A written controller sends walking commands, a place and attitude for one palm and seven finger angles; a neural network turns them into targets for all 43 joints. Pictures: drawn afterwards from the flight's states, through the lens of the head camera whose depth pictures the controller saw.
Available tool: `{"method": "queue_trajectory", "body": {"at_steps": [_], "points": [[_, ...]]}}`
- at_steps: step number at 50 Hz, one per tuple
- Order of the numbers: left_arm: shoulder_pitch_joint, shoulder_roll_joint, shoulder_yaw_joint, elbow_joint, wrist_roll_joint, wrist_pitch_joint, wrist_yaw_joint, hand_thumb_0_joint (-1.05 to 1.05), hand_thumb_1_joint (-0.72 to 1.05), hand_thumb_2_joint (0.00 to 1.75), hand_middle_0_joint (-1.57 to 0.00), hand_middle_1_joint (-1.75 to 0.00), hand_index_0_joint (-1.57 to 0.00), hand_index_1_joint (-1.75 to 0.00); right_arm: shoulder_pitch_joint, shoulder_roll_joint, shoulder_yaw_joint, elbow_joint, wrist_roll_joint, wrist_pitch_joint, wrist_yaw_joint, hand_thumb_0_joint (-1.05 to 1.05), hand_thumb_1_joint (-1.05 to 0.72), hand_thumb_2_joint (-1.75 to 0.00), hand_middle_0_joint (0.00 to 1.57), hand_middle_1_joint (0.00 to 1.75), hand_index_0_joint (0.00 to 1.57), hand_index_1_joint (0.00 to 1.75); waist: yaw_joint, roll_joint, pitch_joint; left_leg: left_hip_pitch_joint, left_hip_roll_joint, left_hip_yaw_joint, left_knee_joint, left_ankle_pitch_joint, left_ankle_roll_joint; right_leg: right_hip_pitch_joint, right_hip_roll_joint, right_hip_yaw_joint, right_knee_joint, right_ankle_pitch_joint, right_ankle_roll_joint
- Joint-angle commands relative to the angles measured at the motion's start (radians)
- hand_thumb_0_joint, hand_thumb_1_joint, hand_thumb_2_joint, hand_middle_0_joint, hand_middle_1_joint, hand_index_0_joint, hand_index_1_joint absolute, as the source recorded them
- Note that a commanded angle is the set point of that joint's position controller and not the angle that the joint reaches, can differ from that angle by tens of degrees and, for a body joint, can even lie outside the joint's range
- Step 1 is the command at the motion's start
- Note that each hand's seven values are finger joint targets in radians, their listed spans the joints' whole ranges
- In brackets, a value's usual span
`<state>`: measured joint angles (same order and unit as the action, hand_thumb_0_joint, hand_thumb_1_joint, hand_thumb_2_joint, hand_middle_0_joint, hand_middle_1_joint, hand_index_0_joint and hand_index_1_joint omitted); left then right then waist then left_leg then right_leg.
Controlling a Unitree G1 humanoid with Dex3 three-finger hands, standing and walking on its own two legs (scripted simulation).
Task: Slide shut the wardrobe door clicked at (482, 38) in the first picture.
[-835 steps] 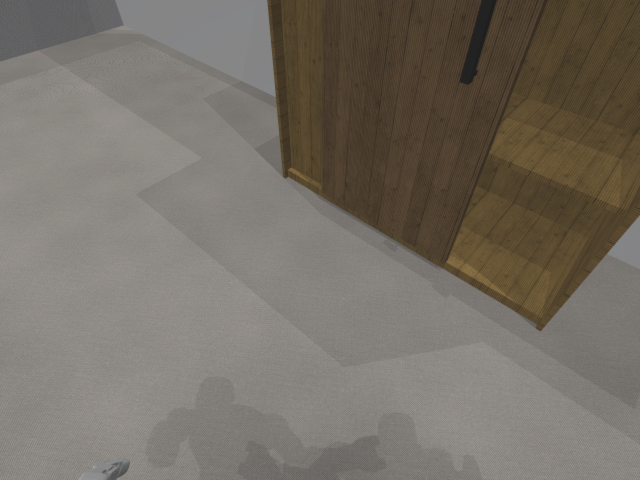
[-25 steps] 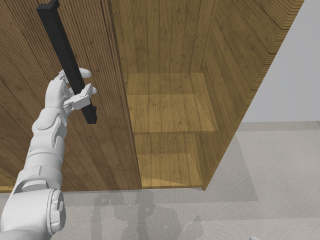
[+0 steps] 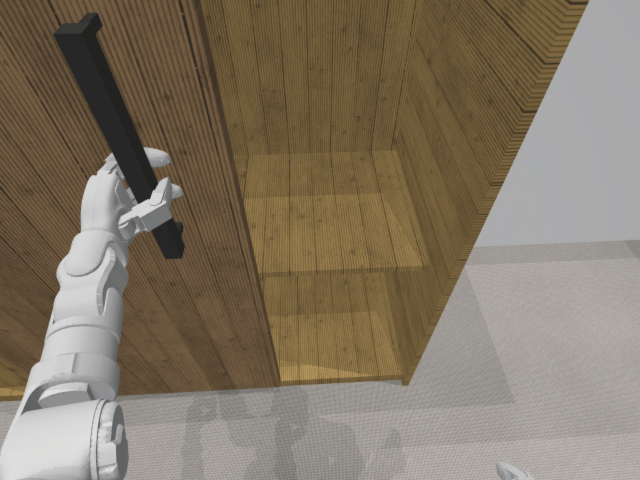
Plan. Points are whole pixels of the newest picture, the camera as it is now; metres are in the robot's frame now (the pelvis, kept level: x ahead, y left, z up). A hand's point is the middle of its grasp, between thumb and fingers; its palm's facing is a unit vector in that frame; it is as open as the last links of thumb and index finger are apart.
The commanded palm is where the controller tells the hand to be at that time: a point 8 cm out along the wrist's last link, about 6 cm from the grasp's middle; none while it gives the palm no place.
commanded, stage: grip the handle and tug to test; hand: left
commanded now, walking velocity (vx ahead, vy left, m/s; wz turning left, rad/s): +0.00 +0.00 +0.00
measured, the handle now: (141, 159) +0.47 +0.22 +0.17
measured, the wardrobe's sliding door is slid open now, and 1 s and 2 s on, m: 0.38 0.36 0.28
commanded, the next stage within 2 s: tug the door sideways, standing still in 0.24 s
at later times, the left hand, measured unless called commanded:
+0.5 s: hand (161, 205) +0.42 +0.19 +0.14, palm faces +0.06 -1.00 +0.00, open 5.8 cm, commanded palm +0.39 +0.23 +0.14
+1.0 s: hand (180, 204) +0.42 +0.17 +0.14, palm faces +0.13 -0.99 -0.03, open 6.0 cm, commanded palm +0.39 +0.17 +0.14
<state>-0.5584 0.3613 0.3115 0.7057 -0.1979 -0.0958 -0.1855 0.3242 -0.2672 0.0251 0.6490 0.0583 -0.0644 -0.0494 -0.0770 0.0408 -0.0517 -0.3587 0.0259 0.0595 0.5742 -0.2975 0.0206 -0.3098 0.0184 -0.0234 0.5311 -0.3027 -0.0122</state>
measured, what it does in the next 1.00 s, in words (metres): stands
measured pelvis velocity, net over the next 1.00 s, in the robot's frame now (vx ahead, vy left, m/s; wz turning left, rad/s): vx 0.01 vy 0.01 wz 0.07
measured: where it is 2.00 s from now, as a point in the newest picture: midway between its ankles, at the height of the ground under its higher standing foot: outside the picture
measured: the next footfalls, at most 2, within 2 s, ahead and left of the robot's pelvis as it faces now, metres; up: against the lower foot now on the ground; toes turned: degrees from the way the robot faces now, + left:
right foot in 1.98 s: +0.15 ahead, -0.28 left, +0.00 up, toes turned +0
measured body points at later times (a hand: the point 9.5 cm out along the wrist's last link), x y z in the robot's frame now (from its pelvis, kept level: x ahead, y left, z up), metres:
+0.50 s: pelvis +0.04 +0.00 +0.00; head +0.06 -0.01 +0.45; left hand +0.41 +0.25 +0.14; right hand +0.17 -0.25 -0.10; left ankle +0.00 +0.11 -0.73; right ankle -0.02 -0.11 -0.73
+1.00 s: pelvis +0.01 +0.01 +0.00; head +0.04 +0.00 +0.45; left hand +0.41 +0.22 +0.14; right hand +0.15 -0.22 -0.12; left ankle +0.00 +0.11 -0.73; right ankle -0.02 -0.11 -0.73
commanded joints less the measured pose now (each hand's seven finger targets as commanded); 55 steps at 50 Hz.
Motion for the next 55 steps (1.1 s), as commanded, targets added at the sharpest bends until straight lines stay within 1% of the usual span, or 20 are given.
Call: {"method": "queue_trajectory", "body": {"at_steps": [1,5,7,10,14,15,17,18,21,24,26,27,30,32,39,43,45,51,54,55], "points": [[-0.273,0.238,0.054,-0.341,-0.018,-0.074,-0.019,0.0,0.9,0.9,-0.45,-1.4,-0.45,-1.4,-0.032,-0.128,-0.053,-0.142,-0.002,-0.048,-0.007,0.0,-0.9,-0.9,0.2,0.3,0.2,0.3,0.053,0.027,-0.353,0.229,-0.008,-0.051,-0.035,0.444,0.013,0.118,0.008,-0.003,-0.029,0.472,-0.009],[-0.179,0.238,0.071,-0.407,-0.029,-0.051,-0.019,0.0,0.9,0.9,-0.45,-1.4,-0.45,-1.4,-0.044,-0.127,-0.057,-0.151,-0.003,-0.049,-0.004,0.0,-0.9,-0.9,0.2,0.3,0.2,0.3,0.067,0.018,-0.342,0.234,-0.006,-0.044,-0.034,0.497,0.015,0.148,0.006,-0.005,-0.033,0.521,-0.008],[-0.116,0.229,0.075,-0.482,-0.034,-0.043,-0.02,0.0,0.9,0.9,-0.45,-1.4,-0.45,-1.4,-0.055,-0.121,-0.059,-0.166,-0.002,-0.052,-0.001,0.0,-0.9,-0.9,0.2,0.3,0.2,0.3,0.078,0.049,-0.371,0.266,-0.001,-0.045,-0.034,0.581,0.012,0.163,0.004,-0.004,-0.026,0.57,-0.005],[0.021,0.21,0.083,-0.551,-0.045,-0.02,-0.016,0.0,0.9,0.9,-0.45,-1.4,-0.45,-1.4,-0.062,-0.118,-0.062,-0.174,-0.005,-0.059,0.007,0.0,-0.9,-0.9,0.2,0.3,0.2,0.3,0.093,0.023,-0.371,0.289,0.005,-0.044,-0.029,0.686,0.013,0.194,0.002,-0.01,-0.031,0.638,-0.001],[0.068,0.194,0.084,-0.652,-0.052,0.011,-0.016,0.0,0.9,0.9,-0.45,-1.4,-0.45,-1.4,-0.082,-0.111,-0.064,-0.185,-0.003,-0.065,0.008,0.0,-0.9,-0.9,0.2,0.3,0.2,0.3,0.091,0.049,-0.364,0.31,0.008,-0.035,-0.04,0.72,0.009,0.197,-0.001,-0.013,-0.034,0.672,0.004],[0.093,0.217,0.103,-0.669,-0.051,0.015,-0.009,0.0,0.9,0.9,-0.45,-1.4,-0.45,-1.4,-0.085,-0.113,-0.062,-0.18,-0.005,-0.064,0.008,0.0,-0.9,-0.9,0.2,0.3,0.2,0.3,0.096,0.032,-0.352,0.303,0.011,-0.035,-0.039,0.743,0.011,0.219,-0.002,-0.013,-0.038,0.695,0.002],[0.142,0.188,0.094,-0.724,-0.056,0.029,-0.007,0.0,0.9,0.9,-0.45,-1.4,-0.45,-1.4,-0.097,-0.107,-0.062,-0.191,-0.005,-0.069,0.009,0.0,-0.9,-0.9,0.2,0.3,0.2,0.3,0.1,0.053,-0.366,0.317,0.008,-0.032,-0.043,0.767,0.007,0.228,-0.006,-0.016,-0.034,0.726,0.005],[0.054,0.206,0.089,-0.728,-0.05,0.032,-0.002,0.0,0.9,0.9,-0.45,-1.4,-0.45,-1.4,-0.095,-0.11,-0.061,-0.177,-0.005,-0.069,0.004,0.0,-0.9,-0.9,0.2,0.3,0.2,0.3,0.084,0.067,-0.351,0.322,0.009,-0.035,-0.044,0.757,0.005,0.204,-0.004,-0.016,-0.038,0.7,0.004],[-0.199,0.2,0.056,-0.606,-0.037,0.053,0.02,0.0,0.9,0.9,-0.45,-1.4,-0.45,-1.4,-0.076,-0.123,-0.064,-0.123,-0.005,-0.056,-0.014,0.0,-0.9,-0.9,0.2,0.3,0.2,0.3,0.019,0.009,-0.258,0.293,0.004,-0.04,-0.045,0.604,0.008,0.118,0.005,-0.015,-0.064,0.603,0.005],[-0.247,0.061,-0.063,-0.602,-0.03,0.067,0.032,0.0,0.9,0.9,-0.45,-1.4,-0.45,-1.4,-0.067,-0.112,-0.068,-0.109,-0.008,-0.058,-0.019,0.0,-0.9,-0.9,0.2,0.3,0.2,0.3,0.011,0.05,-0.314,0.36,0.001,-0.053,-0.02,0.736,0.004,0.1,-0.002,-0.021,-0.05,0.648,0.003],[-0.291,0.044,-0.094,-0.616,-0.013,0.073,0.049,0.0,0.9,0.9,-0.45,-1.4,-0.45,-1.4,-0.054,-0.112,-0.072,-0.092,-0.014,-0.055,-0.014,0.0,-0.9,-0.9,0.2,0.3,0.2,0.3,0.012,0.068,-0.373,0.411,0.004,-0.069,0.0,0.823,0.0,0.089,-0.004,-0.022,-0.042,0.668,0.003],[-0.289,0.024,-0.121,-0.608,-0.005,0.073,0.056,0.0,0.9,0.9,-0.45,-1.4,-0.45,-1.4,-0.054,-0.111,-0.073,-0.086,-0.016,-0.051,-0.013,0.0,-0.9,-0.9,0.2,0.3,0.2,0.3,0.01,0.044,-0.382,0.42,0.006,-0.076,-0.001,0.828,-0.002,0.088,-0.003,-0.026,-0.039,0.659,0.003],[-0.344,-0.054,-0.205,-0.596,0.008,0.049,0.068,0.0,0.9,0.9,-0.45,-1.4,-0.45,-1.4,-0.072,-0.103,-0.069,-0.078,-0.016,-0.051,-0.009,0.0,-0.9,-0.9,0.2,0.3,0.2,0.3,-0.003,-0.002,-0.355,0.409,0.003,-0.085,-0.014,0.723,0.0,0.075,-0.002,-0.032,-0.051,0.579,-0.001],[-0.366,-0.083,-0.229,-0.563,0.013,0.034,0.074,0.0,0.9,0.9,-0.45,-1.4,-0.45,-1.4,-0.084,-0.101,-0.066,-0.077,-0.015,-0.053,-0.007,0.0,-0.9,-0.9,0.2,0.3,0.2,0.3,-0.002,0.014,-0.341,0.407,0.0,-0.088,-0.02,0.67,-0.001,0.053,-0.002,-0.032,-0.051,0.545,-0.002],[-0.471,-0.189,-0.334,-0.518,0.022,-0.002,0.074,0.0,0.9,0.9,-0.45,-1.4,-0.45,-1.4,-0.089,-0.095,-0.06,-0.07,-0.015,-0.067,0.006,0.0,-0.9,-0.9,0.2,0.3,0.2,0.3,-0.012,0.032,-0.36,0.454,0.009,-0.127,-0.007,0.678,-0.016,-0.015,0.001,-0.04,-0.034,0.471,-0.008],[-0.523,-0.264,-0.394,-0.487,0.025,-0.02,0.093,0.0,0.9,0.9,-0.45,-1.4,-0.45,-1.4,-0.086,-0.089,-0.058,-0.063,-0.015,-0.081,0.015,0.0,-0.9,-0.9,0.2,0.3,0.2,0.3,-0.022,0.003,-0.346,0.444,0.01,-0.142,-0.012,0.606,-0.02,-0.048,0.006,-0.047,-0.033,0.409,-0.011],[-0.541,-0.27,-0.403,-0.479,0.034,-0.03,0.107,0.0,0.9,0.9,-0.45,-1.4,-0.45,-1.4,-0.077,-0.09,-0.059,-0.055,-0.02,-0.087,0.02,0.0,-0.9,-0.9,0.2,0.3,0.2,0.3,-0.018,0.042,-0.352,0.45,0.009,-0.147,-0.007,0.605,-0.023,-0.06,0.003,-0.045,-0.03,0.385,-0.015],[-0.607,-0.292,-0.417,-0.451,0.039,-0.057,0.134,0.0,0.9,0.9,-0.45,-1.4,-0.45,-1.4,-0.065,-0.092,-0.061,-0.04,-0.021,-0.112,0.032,0.0,-0.9,-0.9,0.2,0.3,0.2,0.3,-0.026,0.002,-0.361,0.436,0.008,-0.155,-0.017,0.522,-0.027,-0.081,0.012,-0.049,-0.028,0.34,-0.014],[-0.621,-0.312,-0.427,-0.427,0.04,-0.062,0.146,0.0,0.9,0.9,-0.45,-1.4,-0.45,-1.4,-0.052,-0.089,-0.063,-0.028,-0.02,-0.122,0.036,0.0,-0.9,-0.9,0.2,0.3,0.2,0.3,-0.029,0.009,-0.362,0.447,0.012,-0.161,-0.01,0.552,-0.034,-0.101,0.013,-0.051,-0.019,0.338,-0.013],[-0.603,-0.305,-0.419,-0.395,0.043,-0.062,0.154,0.0,0.9,0.9,-0.45,-1.4,-0.45,-1.4,-0.049,-0.092,-0.062,-0.024,-0.024,-0.12,0.038,0.0,-0.9,-0.9,0.2,0.3,0.2,0.3,-0.02,-0.005,-0.347,0.418,0.009,-0.162,-0.017,0.519,-0.032,-0.089,0.011,-0.053,-0.023,0.316,-0.016]]}}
